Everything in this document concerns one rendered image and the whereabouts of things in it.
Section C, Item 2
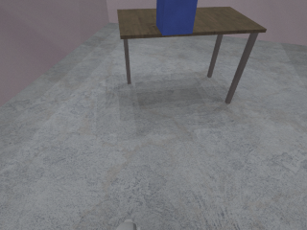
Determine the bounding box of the table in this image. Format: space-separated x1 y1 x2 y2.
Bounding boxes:
117 7 267 104

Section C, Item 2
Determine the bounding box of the carton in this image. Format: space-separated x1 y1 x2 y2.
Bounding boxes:
155 0 198 35

